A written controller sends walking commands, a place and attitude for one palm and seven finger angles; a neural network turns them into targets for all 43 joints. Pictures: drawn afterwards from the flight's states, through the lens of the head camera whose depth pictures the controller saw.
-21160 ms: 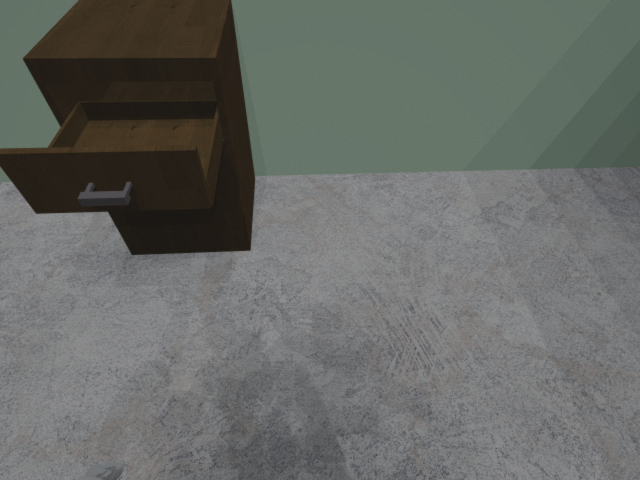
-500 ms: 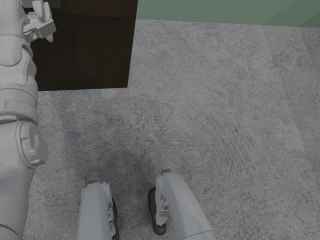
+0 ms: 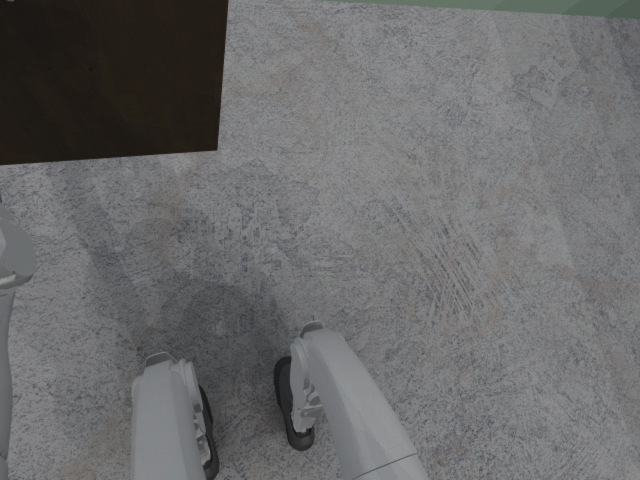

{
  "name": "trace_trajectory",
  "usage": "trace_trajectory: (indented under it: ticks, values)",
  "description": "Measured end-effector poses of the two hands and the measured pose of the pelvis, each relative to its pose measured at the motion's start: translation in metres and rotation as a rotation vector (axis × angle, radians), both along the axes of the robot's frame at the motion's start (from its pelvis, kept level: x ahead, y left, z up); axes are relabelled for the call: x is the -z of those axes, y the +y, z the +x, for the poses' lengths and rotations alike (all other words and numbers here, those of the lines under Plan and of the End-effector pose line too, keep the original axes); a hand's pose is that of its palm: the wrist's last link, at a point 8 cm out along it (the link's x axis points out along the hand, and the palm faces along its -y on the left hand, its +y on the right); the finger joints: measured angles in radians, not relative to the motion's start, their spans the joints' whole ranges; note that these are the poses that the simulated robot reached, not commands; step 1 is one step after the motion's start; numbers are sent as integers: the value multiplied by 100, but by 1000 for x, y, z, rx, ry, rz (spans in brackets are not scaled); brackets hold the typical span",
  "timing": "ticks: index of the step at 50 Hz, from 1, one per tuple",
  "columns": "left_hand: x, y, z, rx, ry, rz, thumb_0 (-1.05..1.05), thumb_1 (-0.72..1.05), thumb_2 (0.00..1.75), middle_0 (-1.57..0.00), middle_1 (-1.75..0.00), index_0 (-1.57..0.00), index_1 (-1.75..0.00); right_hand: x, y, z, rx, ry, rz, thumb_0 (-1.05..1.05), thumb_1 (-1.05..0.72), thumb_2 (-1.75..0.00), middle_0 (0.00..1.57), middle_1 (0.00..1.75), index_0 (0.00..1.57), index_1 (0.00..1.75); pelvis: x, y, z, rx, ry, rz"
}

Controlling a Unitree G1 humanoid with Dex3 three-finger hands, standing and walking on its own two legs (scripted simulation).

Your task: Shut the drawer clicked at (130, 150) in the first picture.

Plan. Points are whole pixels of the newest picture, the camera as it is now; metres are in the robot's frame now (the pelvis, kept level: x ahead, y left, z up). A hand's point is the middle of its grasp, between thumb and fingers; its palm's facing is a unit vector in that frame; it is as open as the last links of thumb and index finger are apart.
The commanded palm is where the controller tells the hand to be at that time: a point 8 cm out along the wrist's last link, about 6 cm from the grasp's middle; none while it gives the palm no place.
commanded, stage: pull the fist back off the drawer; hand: left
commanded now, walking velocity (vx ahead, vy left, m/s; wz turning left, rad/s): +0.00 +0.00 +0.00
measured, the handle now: out of the picture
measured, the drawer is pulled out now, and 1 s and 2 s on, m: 0.00 0.00 0.00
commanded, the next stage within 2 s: draw the hand back to the body in 0.78 s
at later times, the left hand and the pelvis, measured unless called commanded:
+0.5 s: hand out of the picture +0.62 +0.19 +0.06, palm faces +0.07 -1.00 -0.03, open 3.3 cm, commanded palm +0.60 +0.18 +0.06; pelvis +0.00 +0.01 +0.01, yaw -1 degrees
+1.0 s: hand out of the picture +0.58 +0.19 +0.08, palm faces +0.07 -1.00 -0.05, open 3.3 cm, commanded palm +0.53 +0.21 +0.10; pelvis +0.04 +0.00 +0.04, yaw +2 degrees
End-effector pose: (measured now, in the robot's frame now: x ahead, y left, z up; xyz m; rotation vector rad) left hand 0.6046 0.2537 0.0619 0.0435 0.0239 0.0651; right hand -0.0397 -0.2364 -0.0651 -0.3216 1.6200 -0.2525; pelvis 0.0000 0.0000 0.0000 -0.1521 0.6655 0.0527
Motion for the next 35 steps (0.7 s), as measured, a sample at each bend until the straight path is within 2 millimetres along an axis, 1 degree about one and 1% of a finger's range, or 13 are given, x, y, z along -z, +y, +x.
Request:
trace_trajectory:
  ticks: [5,9,17,22,26,29,35]
  values:
    - [-1,5,2,-4,3,7,5,58,90,-140,-160,-140,-160,0,0,-2,-4,-5,-15,0,-90,-90,20,30,20,30,3,0,-3,-5,4,-7]
    - [-2,5,2,-5,2,10,7,58,89,-140,-160,-140,-160,-1,1,-4,-7,-9,-22,0,-90,-90,20,30,20,30,4,0,-6,-7,4,-12]
    - [-2,-2,-2,2,13,-10,7,68,89,-140,-160,-140,-160,-5,4,-9,3,-8,-6,0,-90,-90,20,30,20,30,-1,3,-7,-1,-5,-11]
    - [-1,-7,-4,-2,18,-19,6,74,88,-140,-160,-140,-160,-7,7,-7,14,-13,10,0,-90,-90,20,30,20,30,-6,4,-3,6,-9,-5]
    - [-2,-8,-7,-13,5,-16,4,79,89,-140,-160,-140,-160,-7,7,0,21,-18,29,0,-90,-90,20,30,20,30,-10,5,2,12,-11,4]
    - [-2,-7,-11,-13,8,-12,3,83,89,-140,-160,-140,-160,-7,7,9,19,-22,45,0,-90,-90,20,30,20,30,-14,6,7,14,-15,11]
    - [-1,-4,-24,-10,13,-4,2,88,90,-140,-160,-140,-160,-7,2,38,-5,-50,66,0,-90,-90,20,30,20,30,-24,5,19,10,-24,24]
